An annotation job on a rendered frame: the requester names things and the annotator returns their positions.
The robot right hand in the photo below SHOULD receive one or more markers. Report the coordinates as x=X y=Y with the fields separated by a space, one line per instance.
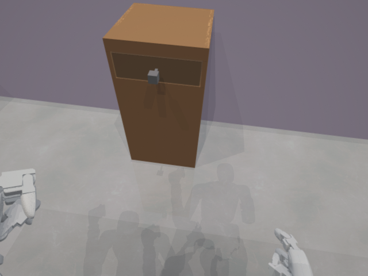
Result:
x=295 y=262

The robot left hand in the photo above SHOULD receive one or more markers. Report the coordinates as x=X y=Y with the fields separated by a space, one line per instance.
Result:
x=17 y=189

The drawer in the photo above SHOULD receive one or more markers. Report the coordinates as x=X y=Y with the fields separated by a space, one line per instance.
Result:
x=171 y=70

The cabinet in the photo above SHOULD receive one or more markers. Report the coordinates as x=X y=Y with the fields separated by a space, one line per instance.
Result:
x=161 y=122

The handle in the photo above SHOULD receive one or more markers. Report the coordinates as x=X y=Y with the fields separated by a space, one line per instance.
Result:
x=153 y=77

